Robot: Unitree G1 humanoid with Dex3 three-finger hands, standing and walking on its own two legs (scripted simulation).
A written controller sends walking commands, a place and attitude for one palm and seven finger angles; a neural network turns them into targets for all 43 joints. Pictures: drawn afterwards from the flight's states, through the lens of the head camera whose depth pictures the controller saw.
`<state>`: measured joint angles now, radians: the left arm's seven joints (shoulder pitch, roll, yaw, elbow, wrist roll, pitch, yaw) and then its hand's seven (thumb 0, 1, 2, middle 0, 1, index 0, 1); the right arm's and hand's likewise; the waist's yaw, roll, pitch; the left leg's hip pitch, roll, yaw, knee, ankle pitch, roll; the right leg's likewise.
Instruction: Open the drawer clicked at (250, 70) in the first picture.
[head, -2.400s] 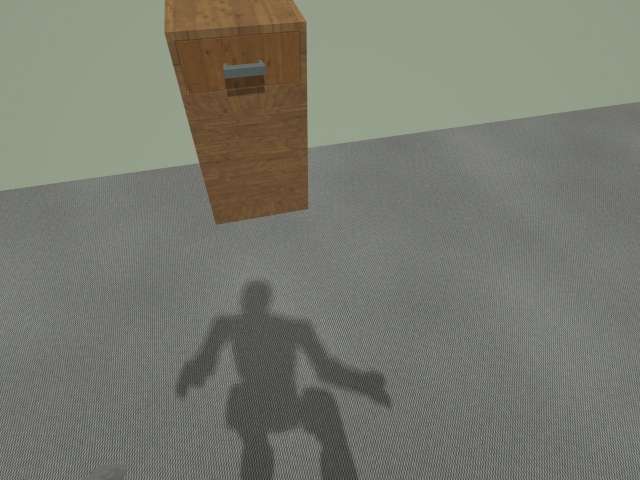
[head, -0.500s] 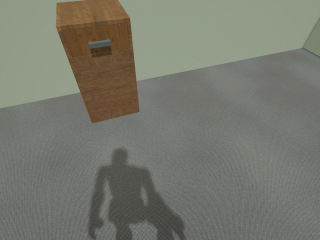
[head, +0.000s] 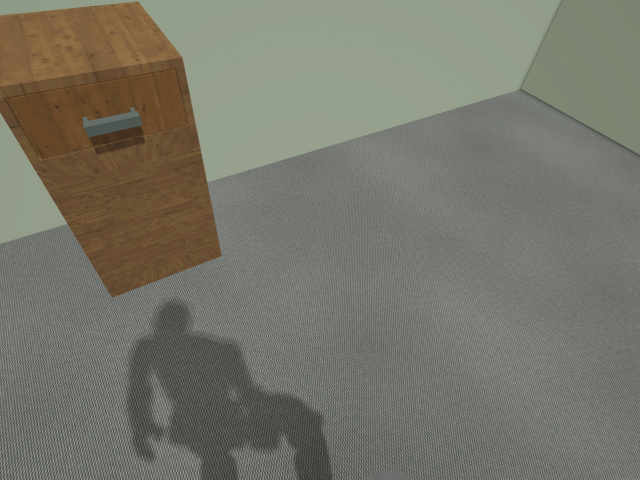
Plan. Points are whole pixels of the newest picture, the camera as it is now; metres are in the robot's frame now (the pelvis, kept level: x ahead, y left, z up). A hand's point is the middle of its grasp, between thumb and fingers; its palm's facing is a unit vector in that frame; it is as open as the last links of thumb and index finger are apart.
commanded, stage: walk to a spot facing it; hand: left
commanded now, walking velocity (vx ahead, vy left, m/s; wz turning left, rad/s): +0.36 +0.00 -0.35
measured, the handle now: (111, 119) +0.89 +0.60 -0.08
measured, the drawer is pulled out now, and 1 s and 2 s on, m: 0.00 0.00 0.00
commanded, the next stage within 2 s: turn to face it in 0.46 s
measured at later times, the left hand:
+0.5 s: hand (242, 384) +0.29 +0.15 -0.17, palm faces -0.13 -0.97 -0.20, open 7.2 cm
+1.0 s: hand (253, 301) +0.45 +0.16 -0.16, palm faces +0.01 -0.98 -0.19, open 7.4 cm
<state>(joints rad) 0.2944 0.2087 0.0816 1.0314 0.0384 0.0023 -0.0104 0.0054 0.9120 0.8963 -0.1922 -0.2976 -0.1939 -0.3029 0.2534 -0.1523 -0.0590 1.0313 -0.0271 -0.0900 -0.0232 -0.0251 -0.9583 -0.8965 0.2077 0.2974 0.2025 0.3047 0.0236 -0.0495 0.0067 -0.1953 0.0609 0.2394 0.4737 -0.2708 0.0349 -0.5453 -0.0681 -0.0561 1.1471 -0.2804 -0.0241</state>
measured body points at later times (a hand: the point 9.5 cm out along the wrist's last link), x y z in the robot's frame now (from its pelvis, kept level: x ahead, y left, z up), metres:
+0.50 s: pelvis +0.22 -0.03 +0.00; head +0.23 -0.03 +0.45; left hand +0.30 +0.20 -0.16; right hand +0.20 -0.27 -0.15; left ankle +0.28 +0.10 -0.69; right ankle +0.21 -0.14 -0.74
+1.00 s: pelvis +0.35 -0.02 +0.00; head +0.38 -0.01 +0.45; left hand +0.45 +0.21 -0.15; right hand +0.34 -0.24 -0.15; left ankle +0.37 +0.08 -0.74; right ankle +0.37 -0.16 -0.70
